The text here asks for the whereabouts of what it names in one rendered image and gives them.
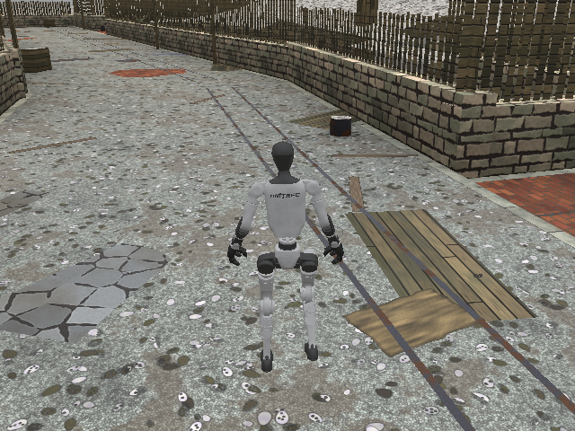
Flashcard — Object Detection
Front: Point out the right robot hand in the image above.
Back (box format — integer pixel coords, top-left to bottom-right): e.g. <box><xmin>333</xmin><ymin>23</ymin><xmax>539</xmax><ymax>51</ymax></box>
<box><xmin>323</xmin><ymin>244</ymin><xmax>344</xmax><ymax>264</ymax></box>

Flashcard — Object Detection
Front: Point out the robot right forearm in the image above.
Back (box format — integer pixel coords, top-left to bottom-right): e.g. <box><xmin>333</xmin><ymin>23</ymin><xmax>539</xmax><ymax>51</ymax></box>
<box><xmin>322</xmin><ymin>214</ymin><xmax>341</xmax><ymax>248</ymax></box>

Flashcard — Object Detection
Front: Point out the robot left forearm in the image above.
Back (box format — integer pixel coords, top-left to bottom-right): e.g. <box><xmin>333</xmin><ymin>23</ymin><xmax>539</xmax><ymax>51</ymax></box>
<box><xmin>230</xmin><ymin>217</ymin><xmax>249</xmax><ymax>250</ymax></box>

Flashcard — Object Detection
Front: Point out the robot right upper arm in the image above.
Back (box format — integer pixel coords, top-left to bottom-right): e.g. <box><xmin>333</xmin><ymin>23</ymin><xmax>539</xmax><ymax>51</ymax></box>
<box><xmin>303</xmin><ymin>180</ymin><xmax>330</xmax><ymax>228</ymax></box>

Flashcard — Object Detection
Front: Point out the robot left upper arm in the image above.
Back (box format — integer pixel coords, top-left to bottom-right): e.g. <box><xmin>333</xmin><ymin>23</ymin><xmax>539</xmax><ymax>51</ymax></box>
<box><xmin>240</xmin><ymin>181</ymin><xmax>266</xmax><ymax>231</ymax></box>

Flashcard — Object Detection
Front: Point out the right robot thigh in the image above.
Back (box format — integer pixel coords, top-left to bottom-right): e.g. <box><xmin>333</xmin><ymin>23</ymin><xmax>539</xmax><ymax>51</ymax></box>
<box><xmin>300</xmin><ymin>249</ymin><xmax>318</xmax><ymax>303</ymax></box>

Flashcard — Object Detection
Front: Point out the robot right shin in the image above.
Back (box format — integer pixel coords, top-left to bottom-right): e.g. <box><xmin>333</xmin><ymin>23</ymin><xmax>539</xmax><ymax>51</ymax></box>
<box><xmin>303</xmin><ymin>286</ymin><xmax>316</xmax><ymax>349</ymax></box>

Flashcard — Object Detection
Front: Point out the left robot hand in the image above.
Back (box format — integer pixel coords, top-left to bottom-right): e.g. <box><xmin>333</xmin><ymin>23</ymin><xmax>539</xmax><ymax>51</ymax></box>
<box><xmin>227</xmin><ymin>245</ymin><xmax>247</xmax><ymax>266</ymax></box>

